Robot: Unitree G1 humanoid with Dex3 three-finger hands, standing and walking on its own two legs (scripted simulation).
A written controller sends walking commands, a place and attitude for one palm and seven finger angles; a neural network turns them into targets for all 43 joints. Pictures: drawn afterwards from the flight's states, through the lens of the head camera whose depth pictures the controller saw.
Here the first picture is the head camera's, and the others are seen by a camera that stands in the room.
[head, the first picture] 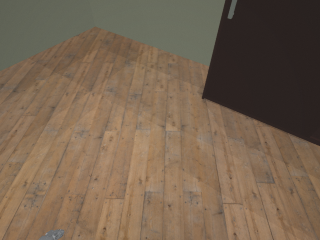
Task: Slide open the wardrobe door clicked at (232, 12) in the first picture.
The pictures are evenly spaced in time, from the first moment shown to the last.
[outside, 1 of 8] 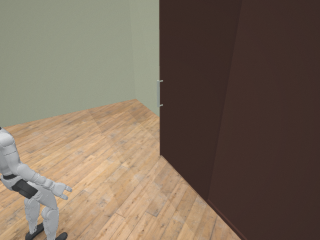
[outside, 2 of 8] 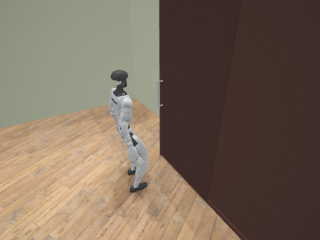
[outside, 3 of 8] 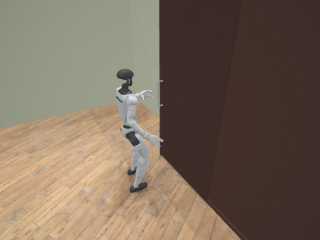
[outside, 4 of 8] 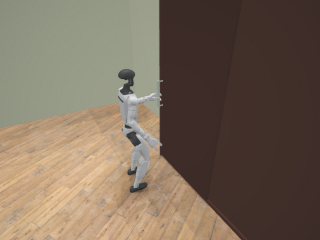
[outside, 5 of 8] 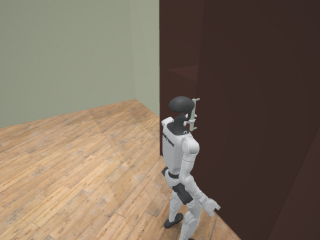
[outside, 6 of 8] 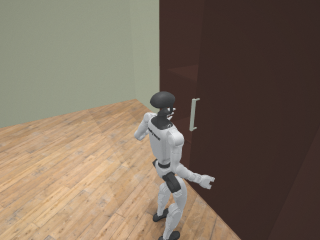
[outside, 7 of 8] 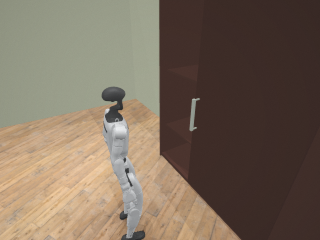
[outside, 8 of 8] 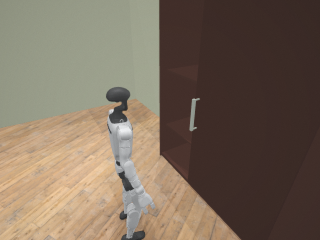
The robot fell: no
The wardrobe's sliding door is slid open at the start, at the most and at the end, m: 0.00 0.59 0.59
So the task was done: yes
